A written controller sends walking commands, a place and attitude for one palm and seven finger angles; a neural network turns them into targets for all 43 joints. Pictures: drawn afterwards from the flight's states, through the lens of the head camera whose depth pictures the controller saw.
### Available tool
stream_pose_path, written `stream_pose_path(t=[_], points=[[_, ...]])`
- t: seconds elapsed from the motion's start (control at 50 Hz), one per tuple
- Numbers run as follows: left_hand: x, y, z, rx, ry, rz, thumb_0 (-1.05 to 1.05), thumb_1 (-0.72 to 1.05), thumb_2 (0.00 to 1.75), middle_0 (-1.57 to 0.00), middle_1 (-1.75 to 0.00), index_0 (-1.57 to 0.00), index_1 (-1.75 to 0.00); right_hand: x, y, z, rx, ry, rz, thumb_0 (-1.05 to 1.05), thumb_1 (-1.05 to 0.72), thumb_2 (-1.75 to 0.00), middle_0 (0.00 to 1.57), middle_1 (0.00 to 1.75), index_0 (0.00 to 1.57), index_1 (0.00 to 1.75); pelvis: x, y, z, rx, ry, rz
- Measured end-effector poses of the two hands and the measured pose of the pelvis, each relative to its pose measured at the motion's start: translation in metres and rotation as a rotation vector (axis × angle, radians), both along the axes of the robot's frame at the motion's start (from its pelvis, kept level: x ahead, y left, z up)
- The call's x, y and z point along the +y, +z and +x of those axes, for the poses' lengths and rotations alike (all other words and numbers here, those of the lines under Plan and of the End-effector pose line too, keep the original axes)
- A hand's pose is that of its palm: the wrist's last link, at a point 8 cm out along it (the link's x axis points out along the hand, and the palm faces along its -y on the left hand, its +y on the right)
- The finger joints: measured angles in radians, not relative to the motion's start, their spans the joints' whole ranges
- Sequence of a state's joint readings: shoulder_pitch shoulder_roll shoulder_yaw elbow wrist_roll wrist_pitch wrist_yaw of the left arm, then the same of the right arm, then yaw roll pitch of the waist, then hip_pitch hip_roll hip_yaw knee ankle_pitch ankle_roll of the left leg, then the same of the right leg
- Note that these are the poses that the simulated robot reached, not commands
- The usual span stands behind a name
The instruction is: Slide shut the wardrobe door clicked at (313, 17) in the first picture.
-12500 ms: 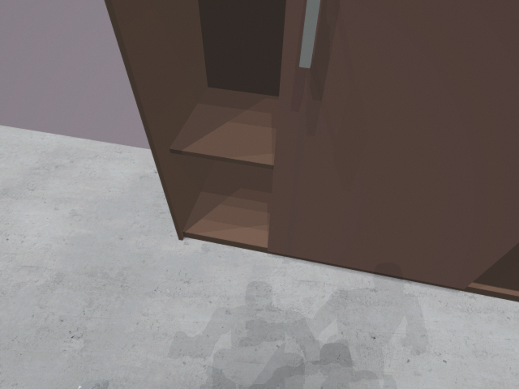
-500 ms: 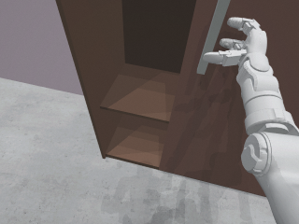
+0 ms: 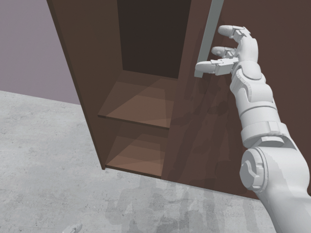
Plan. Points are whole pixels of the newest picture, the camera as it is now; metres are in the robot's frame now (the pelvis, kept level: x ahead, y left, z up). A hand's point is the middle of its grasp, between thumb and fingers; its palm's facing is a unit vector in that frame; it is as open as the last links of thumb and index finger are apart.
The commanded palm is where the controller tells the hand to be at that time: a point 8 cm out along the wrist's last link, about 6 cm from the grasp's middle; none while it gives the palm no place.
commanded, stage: slide the fingers in behind the handle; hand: right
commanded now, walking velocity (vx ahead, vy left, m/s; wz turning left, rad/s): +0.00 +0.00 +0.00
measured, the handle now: (207, 36) +0.56 -0.06 +0.26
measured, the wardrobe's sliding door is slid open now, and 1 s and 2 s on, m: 0.40 0.40 0.40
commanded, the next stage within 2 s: grip the handle and tug to test in 1.30 s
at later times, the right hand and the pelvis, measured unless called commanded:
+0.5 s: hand (211, 50) +0.49 -0.06 +0.26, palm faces +0.07 +1.00 +0.03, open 14.0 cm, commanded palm +0.46 -0.11 +0.25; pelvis +0.00 +0.00 +0.00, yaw +0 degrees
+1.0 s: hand (208, 50) +0.49 -0.06 +0.26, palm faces +0.09 +1.00 +0.00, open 14.3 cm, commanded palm +0.47 -0.10 +0.25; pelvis +0.00 +0.00 +0.00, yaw -1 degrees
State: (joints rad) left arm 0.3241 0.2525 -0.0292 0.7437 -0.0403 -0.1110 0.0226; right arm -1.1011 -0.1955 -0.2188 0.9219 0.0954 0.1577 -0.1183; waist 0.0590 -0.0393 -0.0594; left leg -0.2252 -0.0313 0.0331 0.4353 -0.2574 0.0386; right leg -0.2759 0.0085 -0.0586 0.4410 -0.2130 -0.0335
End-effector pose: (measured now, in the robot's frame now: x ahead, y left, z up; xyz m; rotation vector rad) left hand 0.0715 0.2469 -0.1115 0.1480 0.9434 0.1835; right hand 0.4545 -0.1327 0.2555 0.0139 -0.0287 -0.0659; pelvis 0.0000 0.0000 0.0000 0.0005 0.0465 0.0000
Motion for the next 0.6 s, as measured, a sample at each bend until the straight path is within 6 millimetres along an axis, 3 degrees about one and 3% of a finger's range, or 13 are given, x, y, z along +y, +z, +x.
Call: stream_pose_path(t=[0.16,0.44,0.6], points=[[-0.003,0.000,-0.002,-0.001,-0.004,0.002,0.01,0.91,0.90,-0.20,-0.30,-0.20,-0.30,0.004,0.002,0.004,0.010,-0.008,0.017,-0.01,0.50,-0.30,0.30,1.20,0.30,1.20,0.000,0.000,-0.003,0.007,0.000,0.001],[0.001,-0.006,-0.033,0.081,0.025,0.000,0.01,0.91,0.90,-0.20,-0.30,-0.20,-0.30,0.015,0.001,0.009,-0.017,0.009,0.009,-0.01,0.50,-0.30,0.30,1.20,0.30,1.20,-0.002,0.000,0.000,0.018,0.003,0.001],[-0.001,-0.007,-0.028,0.076,0.016,-0.009,0.01,0.91,0.90,-0.20,-0.30,-0.20,-0.30,0.019,0.000,0.009,0.006,-0.011,0.006,-0.01,0.50,-0.30,0.29,1.20,0.28,1.20,-0.001,0.000,0.001,0.020,0.002,0.000]])
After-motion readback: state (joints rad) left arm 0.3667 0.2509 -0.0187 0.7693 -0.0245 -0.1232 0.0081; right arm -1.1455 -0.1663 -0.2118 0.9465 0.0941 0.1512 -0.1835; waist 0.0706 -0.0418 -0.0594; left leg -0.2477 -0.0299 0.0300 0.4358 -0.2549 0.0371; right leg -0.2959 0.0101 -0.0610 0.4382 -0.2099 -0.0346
